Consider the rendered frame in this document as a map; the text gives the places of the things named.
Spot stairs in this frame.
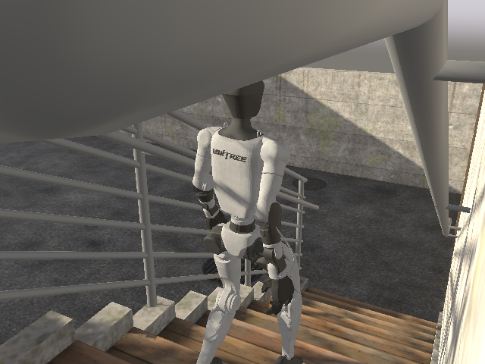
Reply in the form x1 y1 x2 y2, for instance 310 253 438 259
0 287 437 364

